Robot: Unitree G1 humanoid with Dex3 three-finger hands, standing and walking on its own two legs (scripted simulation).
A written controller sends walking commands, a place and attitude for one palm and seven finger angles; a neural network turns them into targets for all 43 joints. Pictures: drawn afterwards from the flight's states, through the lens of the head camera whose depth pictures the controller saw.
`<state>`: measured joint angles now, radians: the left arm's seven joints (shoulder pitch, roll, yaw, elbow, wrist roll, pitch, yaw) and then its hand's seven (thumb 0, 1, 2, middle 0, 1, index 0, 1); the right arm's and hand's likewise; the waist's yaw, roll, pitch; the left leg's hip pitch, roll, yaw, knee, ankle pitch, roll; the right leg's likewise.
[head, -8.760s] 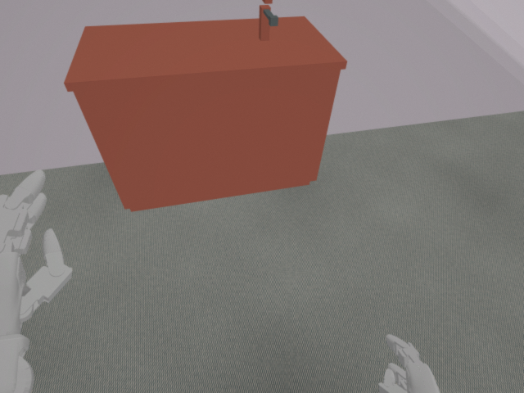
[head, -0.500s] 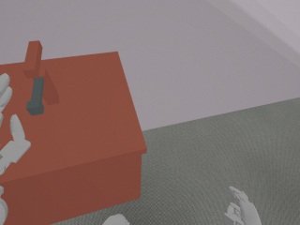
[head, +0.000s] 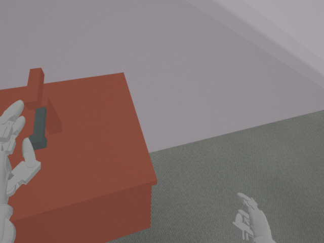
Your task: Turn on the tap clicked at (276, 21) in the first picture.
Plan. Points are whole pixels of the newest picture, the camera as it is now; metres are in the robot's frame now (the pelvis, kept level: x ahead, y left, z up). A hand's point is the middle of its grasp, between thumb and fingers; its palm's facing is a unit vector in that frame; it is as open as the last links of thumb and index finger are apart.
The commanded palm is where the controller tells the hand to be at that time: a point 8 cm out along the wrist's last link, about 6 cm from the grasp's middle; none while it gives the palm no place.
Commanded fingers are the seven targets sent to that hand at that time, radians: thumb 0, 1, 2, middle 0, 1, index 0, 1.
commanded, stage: come to a stop and stand still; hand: left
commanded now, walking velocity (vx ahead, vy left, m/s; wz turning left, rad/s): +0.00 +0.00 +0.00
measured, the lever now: (38, 141) +0.31 +0.32 +0.07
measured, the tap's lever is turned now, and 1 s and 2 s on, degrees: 0 0 0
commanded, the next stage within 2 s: look again from close up in 1.24 s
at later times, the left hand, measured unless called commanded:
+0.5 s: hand out of the picture +0.18 +0.29 +0.16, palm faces +0.40 -0.81 -0.42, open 7.4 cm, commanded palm +0.12 +0.31 +0.17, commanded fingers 0.00 0.90 0.90 -0.20 -0.30 -0.20 -0.30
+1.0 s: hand (8, 169) +0.20 +0.28 +0.16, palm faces +0.39 -0.84 -0.37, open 7.4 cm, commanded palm +0.14 +0.31 +0.17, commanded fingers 0.00 0.90 0.90 -0.20 -0.30 -0.20 -0.30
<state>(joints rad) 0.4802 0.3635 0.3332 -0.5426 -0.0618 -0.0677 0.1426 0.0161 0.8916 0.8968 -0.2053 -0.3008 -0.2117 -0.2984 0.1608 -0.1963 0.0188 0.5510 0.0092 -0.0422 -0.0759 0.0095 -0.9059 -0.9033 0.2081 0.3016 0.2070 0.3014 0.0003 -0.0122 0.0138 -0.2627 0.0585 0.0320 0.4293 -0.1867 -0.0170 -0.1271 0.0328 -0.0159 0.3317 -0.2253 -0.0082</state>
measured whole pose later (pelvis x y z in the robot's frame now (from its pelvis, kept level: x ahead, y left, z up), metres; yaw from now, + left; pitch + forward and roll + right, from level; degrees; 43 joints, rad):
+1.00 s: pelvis -0.02 +0.03 +0.00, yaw +0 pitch -1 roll -2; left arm 0.39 0.36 0.35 -0.44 -0.01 -0.21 0.10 0.01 0.89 0.90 -0.21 -0.30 -0.21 -0.30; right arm 0.19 -0.19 0.02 0.57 0.00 -0.12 -0.02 0.01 -0.91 -0.90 0.21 0.30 0.21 0.30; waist 0.03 -0.02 0.04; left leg -0.27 0.02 0.07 0.48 -0.20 0.04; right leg -0.15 -0.01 0.01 0.40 -0.24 0.04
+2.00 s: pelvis -0.03 +0.01 -0.01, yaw +2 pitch -1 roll +0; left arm 0.32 0.34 0.30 -0.38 -0.04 -0.01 0.04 0.01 0.90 0.90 -0.20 -0.30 -0.21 -0.30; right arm 0.15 -0.21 0.04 0.61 -0.02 -0.11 0.02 0.01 -0.90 -0.90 0.21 0.30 0.21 0.30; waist 0.02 0.01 0.01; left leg -0.32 0.01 0.04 0.55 -0.21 0.01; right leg -0.23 -0.02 -0.02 0.57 -0.32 0.01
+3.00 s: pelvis -0.01 -0.02 -0.02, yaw +4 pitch +0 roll +0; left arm 0.47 0.27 0.26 -0.45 -0.17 0.02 0.13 0.02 0.89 0.90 -0.20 -0.30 -0.21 -0.30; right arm 0.19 -0.21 0.03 0.63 0.02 -0.20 -0.08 0.01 -0.91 -0.90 0.21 0.30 0.21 0.30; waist 0.07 0.04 -0.05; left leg -0.37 0.03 -0.03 0.66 -0.28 -0.03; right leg -0.25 0.01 -0.08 0.66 -0.40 -0.03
